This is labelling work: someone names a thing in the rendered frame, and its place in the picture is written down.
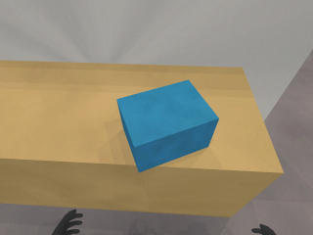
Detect robot left hand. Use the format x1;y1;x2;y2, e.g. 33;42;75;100
52;210;83;235

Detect pedestal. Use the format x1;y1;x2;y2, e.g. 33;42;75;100
0;60;284;217

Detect robot right hand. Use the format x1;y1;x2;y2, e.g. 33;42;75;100
251;223;276;235

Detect carton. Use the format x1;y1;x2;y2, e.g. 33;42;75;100
116;79;219;172

